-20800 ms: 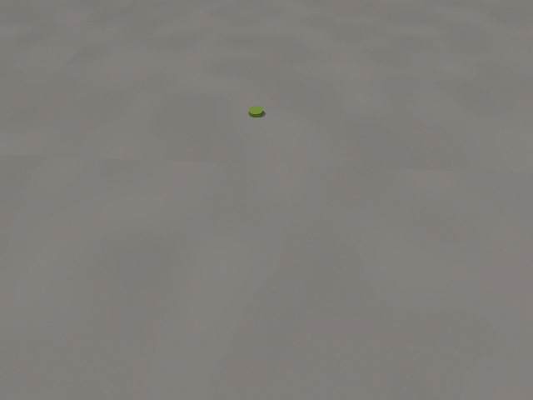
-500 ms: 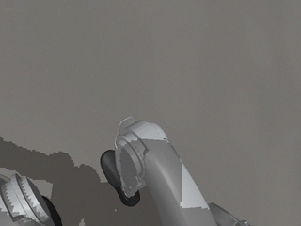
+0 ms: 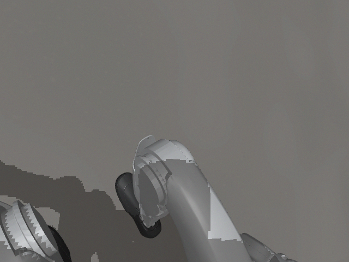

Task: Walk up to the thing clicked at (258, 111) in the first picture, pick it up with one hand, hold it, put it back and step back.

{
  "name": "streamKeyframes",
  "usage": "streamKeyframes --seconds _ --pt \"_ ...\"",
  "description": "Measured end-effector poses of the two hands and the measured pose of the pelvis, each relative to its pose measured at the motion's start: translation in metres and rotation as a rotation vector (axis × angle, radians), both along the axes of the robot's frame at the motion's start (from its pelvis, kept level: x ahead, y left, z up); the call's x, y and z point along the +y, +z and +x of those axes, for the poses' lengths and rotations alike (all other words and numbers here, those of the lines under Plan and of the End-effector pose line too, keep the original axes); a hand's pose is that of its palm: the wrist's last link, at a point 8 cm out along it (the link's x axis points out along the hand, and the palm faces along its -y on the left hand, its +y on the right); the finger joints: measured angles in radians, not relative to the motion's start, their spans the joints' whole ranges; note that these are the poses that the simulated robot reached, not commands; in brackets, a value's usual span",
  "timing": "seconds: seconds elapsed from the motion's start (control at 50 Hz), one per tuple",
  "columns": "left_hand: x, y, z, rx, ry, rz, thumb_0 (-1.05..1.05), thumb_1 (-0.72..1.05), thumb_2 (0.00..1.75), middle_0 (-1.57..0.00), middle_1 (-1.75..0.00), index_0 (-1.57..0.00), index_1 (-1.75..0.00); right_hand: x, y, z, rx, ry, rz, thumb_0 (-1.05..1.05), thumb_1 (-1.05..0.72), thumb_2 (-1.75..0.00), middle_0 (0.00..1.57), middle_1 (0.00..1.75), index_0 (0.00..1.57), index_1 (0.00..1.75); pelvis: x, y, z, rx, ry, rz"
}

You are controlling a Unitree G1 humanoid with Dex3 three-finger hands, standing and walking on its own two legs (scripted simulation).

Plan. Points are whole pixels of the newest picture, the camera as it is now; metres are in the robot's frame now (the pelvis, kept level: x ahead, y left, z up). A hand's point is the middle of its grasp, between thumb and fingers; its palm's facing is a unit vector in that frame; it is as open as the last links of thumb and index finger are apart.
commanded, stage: close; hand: left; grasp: from above
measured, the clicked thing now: out of the picture +0.46 +0.31 -0.30
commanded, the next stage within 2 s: settle in 0.60 s
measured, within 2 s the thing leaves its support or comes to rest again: leaves its support in 0.98 s
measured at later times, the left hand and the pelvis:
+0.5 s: hand out of the picture +0.45 +0.31 -0.28, palm faces -0.43 -0.15 -0.89, open 12.0 cm; pelvis +0.00 +0.00 +0.00, yaw +0 degrees
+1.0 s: hand out of the picture +0.45 +0.32 -0.27, palm faces -0.41 -0.17 -0.89, open 11.9 cm; pelvis +0.00 +0.00 +0.00, yaw +0 degrees
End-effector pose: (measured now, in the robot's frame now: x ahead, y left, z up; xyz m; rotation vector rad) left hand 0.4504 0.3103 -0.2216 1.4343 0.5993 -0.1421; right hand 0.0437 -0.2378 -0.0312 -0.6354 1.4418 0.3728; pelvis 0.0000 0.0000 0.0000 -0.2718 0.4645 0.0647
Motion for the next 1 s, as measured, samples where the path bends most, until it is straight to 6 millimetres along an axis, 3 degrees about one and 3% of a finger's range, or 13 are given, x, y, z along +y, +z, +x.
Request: streamKeyframes --seconds 0.58,1.0 --pt "0.001 0.003 0.003 -0.012 -0.007 0.005 -0.01 -0.25 0.73 -0.35 -0.94 -0.40 -0.91 0.001 0.001 -0.004 -0.002 -0.003 -0.008 0.00 -0.91 -0.90 0.20 0.30 0.20 0.30 0.000 0.001 -0.002 -0.003 0.000 0.002" --pt "0.010 0.011 0.007 -0.025 0.031 -0.002 -0.02 -0.28 0.73 -0.43 -0.87 -0.47 -0.85 0.000 0.002 -0.010 0.008 -0.055 -0.027 0.00 -0.92 -0.91 0.20 0.30 0.20 0.30 0.000 0.002 0.000 0.015 0.005 0.005"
